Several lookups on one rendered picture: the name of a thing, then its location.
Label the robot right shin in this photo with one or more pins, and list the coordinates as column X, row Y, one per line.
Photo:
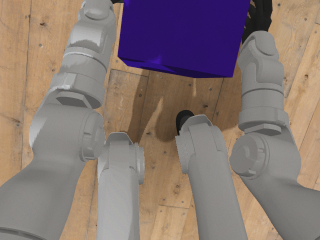
column 216, row 132

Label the robot left shin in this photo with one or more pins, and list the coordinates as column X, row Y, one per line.
column 103, row 159

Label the robot left upper arm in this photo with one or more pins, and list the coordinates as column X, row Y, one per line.
column 36, row 202

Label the robot left forearm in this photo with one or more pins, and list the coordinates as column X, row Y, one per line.
column 80, row 80

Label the robot shin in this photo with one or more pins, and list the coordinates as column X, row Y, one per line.
column 216, row 132
column 103, row 159

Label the carton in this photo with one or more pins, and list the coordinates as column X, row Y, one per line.
column 191, row 38

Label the robot right hand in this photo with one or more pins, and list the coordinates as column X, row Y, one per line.
column 260, row 18

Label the robot right forearm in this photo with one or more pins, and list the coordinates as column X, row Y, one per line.
column 262, row 88

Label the robot right upper arm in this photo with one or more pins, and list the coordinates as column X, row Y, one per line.
column 269, row 168

